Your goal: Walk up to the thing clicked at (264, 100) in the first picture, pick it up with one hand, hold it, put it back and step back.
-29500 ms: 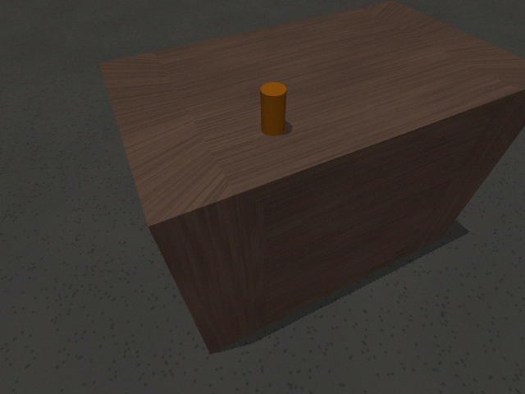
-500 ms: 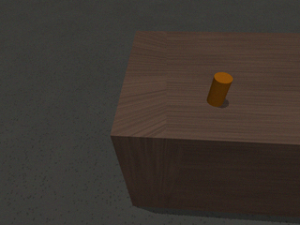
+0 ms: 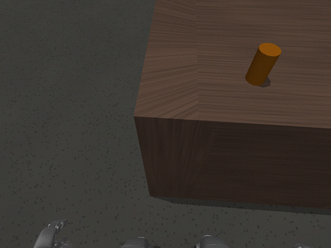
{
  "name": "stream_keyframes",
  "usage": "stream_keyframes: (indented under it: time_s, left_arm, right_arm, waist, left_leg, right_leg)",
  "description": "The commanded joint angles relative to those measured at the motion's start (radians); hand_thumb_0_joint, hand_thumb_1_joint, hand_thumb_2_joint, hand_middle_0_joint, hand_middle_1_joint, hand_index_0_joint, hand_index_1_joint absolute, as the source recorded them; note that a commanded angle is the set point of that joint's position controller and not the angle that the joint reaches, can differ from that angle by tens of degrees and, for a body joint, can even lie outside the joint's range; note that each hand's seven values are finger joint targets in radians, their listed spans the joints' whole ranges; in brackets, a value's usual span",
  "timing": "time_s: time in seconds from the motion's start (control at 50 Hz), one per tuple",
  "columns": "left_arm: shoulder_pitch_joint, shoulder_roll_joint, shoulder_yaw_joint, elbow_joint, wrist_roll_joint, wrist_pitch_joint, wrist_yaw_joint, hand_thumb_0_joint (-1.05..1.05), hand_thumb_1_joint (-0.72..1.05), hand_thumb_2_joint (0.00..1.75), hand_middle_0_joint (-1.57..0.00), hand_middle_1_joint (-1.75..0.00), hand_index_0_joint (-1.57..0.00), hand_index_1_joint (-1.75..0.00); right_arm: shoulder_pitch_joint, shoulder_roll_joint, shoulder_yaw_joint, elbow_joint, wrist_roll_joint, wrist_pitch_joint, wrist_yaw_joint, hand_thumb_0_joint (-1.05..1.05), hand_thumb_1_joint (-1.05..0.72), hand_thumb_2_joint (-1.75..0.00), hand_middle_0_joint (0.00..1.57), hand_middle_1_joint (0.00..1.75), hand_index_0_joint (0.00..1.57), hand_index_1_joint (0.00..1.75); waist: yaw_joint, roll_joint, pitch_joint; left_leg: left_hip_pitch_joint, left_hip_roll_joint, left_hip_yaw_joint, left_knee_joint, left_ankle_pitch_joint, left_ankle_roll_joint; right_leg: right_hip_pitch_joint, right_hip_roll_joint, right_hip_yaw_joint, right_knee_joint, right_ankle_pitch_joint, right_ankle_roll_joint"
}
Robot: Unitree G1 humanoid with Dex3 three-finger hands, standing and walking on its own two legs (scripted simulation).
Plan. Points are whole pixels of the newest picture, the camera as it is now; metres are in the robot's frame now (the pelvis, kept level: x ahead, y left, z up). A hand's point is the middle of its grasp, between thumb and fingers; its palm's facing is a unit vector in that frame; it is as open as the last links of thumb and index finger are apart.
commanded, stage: step back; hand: right
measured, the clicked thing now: (261, 65) +0.55 -0.24 +0.09
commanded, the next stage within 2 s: none
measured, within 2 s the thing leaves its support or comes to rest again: neither
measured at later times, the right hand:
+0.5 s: hand out of the picture +0.00 -0.27 -0.15, palm faces +0.07 +0.93 -0.37, open 7.4 cm
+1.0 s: hand out of the picture -0.14 -0.26 -0.12, palm faces +0.00 +0.91 -0.42, open 7.4 cm
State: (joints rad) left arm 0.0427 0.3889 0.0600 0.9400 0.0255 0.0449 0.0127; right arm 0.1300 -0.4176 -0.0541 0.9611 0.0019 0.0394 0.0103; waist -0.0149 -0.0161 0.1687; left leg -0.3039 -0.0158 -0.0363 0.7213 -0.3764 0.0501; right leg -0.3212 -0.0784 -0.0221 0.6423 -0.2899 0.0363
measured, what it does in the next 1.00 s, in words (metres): walks backwards: right foot, then left foot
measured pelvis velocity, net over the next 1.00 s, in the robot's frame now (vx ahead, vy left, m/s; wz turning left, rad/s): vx -0.23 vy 0.01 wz -0.06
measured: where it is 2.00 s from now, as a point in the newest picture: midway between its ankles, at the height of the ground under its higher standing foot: outside the picture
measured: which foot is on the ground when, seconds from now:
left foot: down 0.00-0.46, up 0.48-0.76, down 0.78-1.00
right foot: down 0.00-0.02, up 0.04-0.42, down 0.44-0.80, up 0.82-1.00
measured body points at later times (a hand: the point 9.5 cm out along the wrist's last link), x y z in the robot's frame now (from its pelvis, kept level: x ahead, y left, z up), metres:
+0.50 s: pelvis -0.10 +0.00 +0.00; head -0.05 -0.01 +0.45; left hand +0.00 +0.31 -0.12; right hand -0.01 -0.32 -0.12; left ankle -0.01 +0.12 -0.71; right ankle -0.13 -0.11 -0.72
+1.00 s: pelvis -0.23 +0.01 +0.01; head -0.17 +0.03 +0.45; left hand -0.10 +0.32 -0.11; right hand -0.14 -0.30 -0.09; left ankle -0.17 +0.13 -0.72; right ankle -0.28 -0.13 -0.65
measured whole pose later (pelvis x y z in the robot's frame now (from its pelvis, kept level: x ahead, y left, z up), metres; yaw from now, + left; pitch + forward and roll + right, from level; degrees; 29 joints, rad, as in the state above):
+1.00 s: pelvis -0.23 +0.01 +0.01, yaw -3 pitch -2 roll -1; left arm 0.15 0.40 0.09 0.81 0.01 0.06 0.01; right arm 0.14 -0.36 -0.03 0.84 -0.03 0.02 -0.01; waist 0.01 -0.03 0.17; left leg -0.31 0.03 -0.02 0.59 -0.24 0.01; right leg -0.41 0.10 0.12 1.13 -0.53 0.01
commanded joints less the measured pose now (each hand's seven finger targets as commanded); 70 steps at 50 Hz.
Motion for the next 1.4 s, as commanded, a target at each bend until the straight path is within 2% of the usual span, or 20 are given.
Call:
stream_keyframes:
  time_s: [0.0, 0.02, 0.1, 0.24, 0.36, 0.4, 0.42, 0.46, 0.52, 0.68, 0.74, 0.78, 0.8, 0.88, 0.98, 1.08, 1.12, 1.14, 1.22, 1.38]
  left_arm:
    - [0.009, 0.121, 0.029, -0.13, -0.028, 0.01, 0.017, 0.0, 0.9, 0.9, -0.2, -0.3, -0.2, -0.3]
    - [0.015, 0.171, 0.047, -0.116, -0.018, 0.019, 0.033, 0.0, 0.9, 0.9, -0.2, -0.3, -0.2, -0.3]
    - [0.097, 0.195, 0.05, -0.076, -0.029, 0.016, 0.032, 0.0, 0.9, 0.9, -0.2, -0.3, -0.2, -0.3]
    - [0.062, 0.169, 0.056, -0.142, -0.013, 0.0, 0.013, 0.0, 0.9, 0.9, -0.2, -0.3, -0.2, -0.3]
    - [0.207, 0.156, 0.066, -0.105, -0.007, -0.009, -0.006, 0.0, 0.9, 0.9, -0.2, -0.3, -0.2, -0.3]
    - [0.277, 0.163, 0.075, -0.076, 0.004, -0.019, -0.005, 0.0, 0.9, 0.9, -0.2, -0.3, -0.2, -0.3]
    - [0.247, 0.221, 0.091, -0.095, 0.019, -0.025, -0.003, 0.0, 0.9, 0.9, -0.2, -0.3, -0.2, -0.3]
    - [0.144, 0.343, 0.111, -0.164, 0.018, -0.032, -0.006, 0.0, 0.9, 0.9, -0.2, -0.3, -0.2, -0.3]
    - [0.022, 0.229, 0.085, -0.202, 0.004, -0.035, 0.006, 0.0, 0.9, 0.9, -0.2, -0.3, -0.2, -0.3]
    - [0.129, 0.214, 0.077, -0.229, 0.004, -0.018, 0.019, 0.0, 0.9, 0.9, -0.2, -0.3, -0.2, -0.3]
    - [0.103, 0.215, 0.063, -0.247, -0.011, -0.002, 0.008, 0.0, 0.9, 0.9, -0.2, -0.3, -0.2, -0.3]
    - [0.071, 0.174, 0.063, -0.264, -0.021, -0.001, 0.01, 0.0, 0.9, 0.9, -0.2, -0.3, -0.2, -0.3]
    - [0.024, 0.199, 0.08, -0.253, -0.009, 0.001, 0.019, 0.0, 0.9, 0.9, -0.2, -0.3, -0.2, -0.3]
    - [0.146, 0.185, 0.08, -0.199, -0.024, 0.002, 0.012, 0.0, 0.9, 0.9, -0.2, -0.3, -0.2, -0.3]
    - [0.125, 0.164, 0.075, -0.208, -0.009, -0.006, -0.001, 0.0, 0.9, 0.9, -0.2, -0.3, -0.2, -0.3]
    - [0.287, 0.148, 0.073, -0.123, -0.004, -0.022, -0.007, 0.0, 0.9, 0.9, -0.2, -0.3, -0.2, -0.3]
    - [0.252, 0.288, 0.111, -0.143, 0.023, -0.036, -0.007, 0.0, 0.9, 0.9, -0.2, -0.3, -0.2, -0.3]
    - [0.187, 0.38, 0.126, -0.181, 0.021, -0.031, -0.004, 0.0, 0.9, 0.9, -0.2, -0.3, -0.2, -0.3]
    - [0.009, 0.242, 0.09, -0.213, 0.014, -0.037, 0.011, 0.0, 0.9, 0.9, -0.2, -0.3, -0.2, -0.3]
    - [0.146, 0.245, 0.082, -0.217, 0.009, -0.023, 0.034, 0.0, 0.9, 0.9, -0.2, -0.3, -0.2, -0.3]
  right_arm:
    - [0.08, -0.293, -0.081, -0.061, -0.051, -0.033, -0.014, 0.0, -0.9, -0.9, 0.2, 0.3, 0.2, 0.3]
    - [0.072, -0.356, -0.09, -0.073, -0.033, -0.032, -0.013, 0.0, -0.9, -0.9, 0.2, 0.3, 0.2, 0.3]
    - [-0.058, -0.218, -0.065, -0.12, -0.036, -0.036, -0.041, 0.0, -0.9, -0.9, 0.2, 0.3, 0.2, 0.3]
    - [0.07, -0.198, -0.068, -0.133, -0.021, -0.032, -0.051, 0.0, -0.9, -0.9, 0.2, 0.3, 0.2, 0.3]
    - [-0.001, -0.226, -0.066, -0.179, -0.025, -0.017, -0.037, 0.0, -0.9, -0.9, 0.2, 0.3, 0.2, 0.3]
    - [-0.032, -0.213, -0.06, -0.179, -0.012, -0.006, -0.031, 0.0, -0.9, -0.9, 0.2, 0.3, 0.2, 0.3]
    - [-0.017, -0.174, -0.046, -0.186, -0.005, -0.006, -0.031, 0.0, -0.9, -0.9, 0.2, 0.3, 0.2, 0.3]
    - [-0.068, -0.161, -0.05, -0.186, -0.004, -0.002, -0.041, 0.0, -0.9, -0.9, 0.2, 0.3, 0.2, 0.3]
    - [0.044, -0.163, -0.043, -0.147, 0.013, -0.009, -0.041, 0.0, -0.9, -0.9, 0.2, 0.3, 0.2, 0.3]
    - [0.061, -0.139, -0.034, -0.173, -0.013, -0.028, -0.042, 0.0, -0.9, -0.9, 0.2, 0.3, 0.2, 0.3]
    - [0.13, -0.153, -0.052, -0.143, -0.024, -0.043, -0.037, 0.0, -0.9, -0.9, 0.2, 0.3, 0.2, 0.3]
    - [0.061, -0.341, -0.09, -0.174, -0.028, -0.043, -0.026, 0.0, -0.9, -0.9, 0.2, 0.3, 0.2, 0.3]
    - [0.072, -0.346, -0.096, -0.174, -0.036, -0.047, -0.028, 0.0, -0.9, -0.9, 0.2, 0.3, 0.2, 0.3]
    - [-0.031, -0.217, -0.059, -0.193, -0.03, -0.045, -0.046, 0.0, -0.9, -0.9, 0.2, 0.3, 0.2, 0.3]
    - [0.038, -0.216, -0.065, -0.202, -0.036, -0.035, -0.043, 0.0, -0.9, -0.9, 0.2, 0.3, 0.2, 0.3]
    - [-0.035, -0.245, -0.068, -0.229, -0.022, -0.006, -0.033, 0.0, -0.9, -0.9, 0.2, 0.3, 0.2, 0.3]
    - [0.003, -0.141, -0.036, -0.244, -0.008, -0.001, -0.031, 0.0, -0.9, -0.9, 0.2, 0.3, 0.2, 0.3]
    - [-0.06, -0.154, -0.045, -0.255, -0.008, 0.0, -0.05, 0.0, -0.9, -0.9, 0.2, 0.3, 0.2, 0.3]
    - [0.053, -0.165, -0.045, -0.183, 0.001, -0.009, -0.05, 0.0, -0.9, -0.9, 0.2, 0.3, 0.2, 0.3]
    - [0.039, -0.146, -0.041, -0.192, -0.022, -0.017, -0.041, 0.0, -0.9, -0.9, 0.2, 0.3, 0.2, 0.3]
  waist:
    - [0.013, 0.271, -0.18]
    - [-0.021, 0.239, -0.223]
    - [0.058, 0.182, -0.214]
    - [-0.03, 0.142, -0.215]
    - [0.013, 0.183, -0.273]
    - [0.048, 0.145, -0.266]
    - [0.032, -0.001, -0.22]
    - [0.074, -0.234, -0.107]
    - [-0.013, -0.105, -0.111]
    - [0.061, -0.171, -0.216]
    - [0.018, -0.112, -0.239]
    - [0.003, 0.257, -0.216]
    - [-0.041, 0.22, -0.199]
    - [0.053, 0.146, -0.163]
    - [-0.01, 0.19, -0.189]
    - [0.058, 0.232, -0.295]
    - [0.033, -0.121, -0.208]
    - [0.09, -0.245, -0.165]
    - [-0.018, -0.118, -0.109]
    - [0.074, -0.182, -0.212]
  left_leg:
    - [0.169, 0.304, -0.417, -0.376, 0.713, 0.072]
    - [0.071, 0.384, -0.498, -0.38, 0.719, 0.166]
    - [0.183, 0.278, -0.238, -0.308, 0.621, 0.165]
    - [0.348, 0.299, -0.205, -0.256, 0.709, 0.21]
    - [0.194, 0.275, -0.167, -0.245, 0.431, 0.159]
    - [0.063, 0.234, -0.133, -0.185, 0.339, 0.088]
    - [-0.096, 0.149, -0.095, -0.1, 0.19, 0.025]
    - [-0.148, -0.072, -0.075, 0.349, -0.257, -0.057]
    - [-0.144, -0.101, -0.131, 0.472, -0.116, -0.046]
    - [-0.121, -0.006, -0.011, -0.017, -0.124, -0.052]
    - [0.093, 0.016, 0.0, -0.329, 0.232, -0.024]
    - [0.077, 0.381, -0.454, -0.375, 0.504, 0.202]
    - [0.009, 0.44, -0.544, -0.391, 0.528, 0.285]
    - [0.08, 0.287, -0.211, -0.285, 0.6, 0.192]
    - [0.19, 0.28, -0.204, -0.263, 0.558, 0.205]
    - [0.116, 0.223, -0.133, -0.149, 0.417, 0.116]
    - [-0.288, -0.007, -0.063, 0.081, -0.033, -0.023]
    - [-0.234, -0.078, -0.096, 0.33, -0.244, -0.052]
    - [-0.176, -0.097, -0.127, 0.499, -0.097, -0.05]
    - [-0.148, -0.014, -0.026, 0.083, -0.16, -0.058]
  right_leg:
    - [-0.173, 0.178, 0.086, 0.325, -0.334, -0.072]
    - [-0.099, 0.207, 0.225, 0.464, -0.437, -0.063]
    - [-0.192, 0.178, 0.239, 0.633, -0.226, -0.054]
    - [-0.173, 0.145, 0.173, 0.348, -0.242, 0.001]
    - [0.068, 0.1, 0.055, -0.01, -0.118, -0.042]
    - [0.202, 0.083, 0.05, -0.207, 0.066, -0.076]
    - [0.219, -0.029, 0.247, -0.263, 0.032, -0.122]
    - [-0.038, -0.341, 0.586, -0.353, 0.206, -0.369]
    - [0.012, -0.16, 0.266, -0.245, 0.461, -0.256]
    - [0.314, -0.174, 0.245, -0.089, 0.588, -0.245]
    - [0.163, -0.106, 0.193, 0.018, 0.431, -0.166]
    - [-0.07, 0.167, 0.04, 0.288, -0.243, -0.056]
    - [-0.074, 0.169, 0.177, 0.493, -0.374, -0.05]
    - [-0.154, 0.168, 0.203, 0.622, -0.234, -0.049]
    - [-0.115, 0.137, 0.123, 0.331, -0.247, -0.007]
    - [0.155, 0.106, 0.01, -0.223, 0.023, -0.058]
    - [0.255, -0.139, 0.419, -0.275, 0.022, -0.146]
    - [-0.006, -0.347, 0.594, -0.343, 0.092, -0.335]
    - [-0.044, -0.143, 0.228, -0.204, 0.358, -0.229]
    - [0.269, -0.209, 0.272, -0.107, 0.561, -0.256]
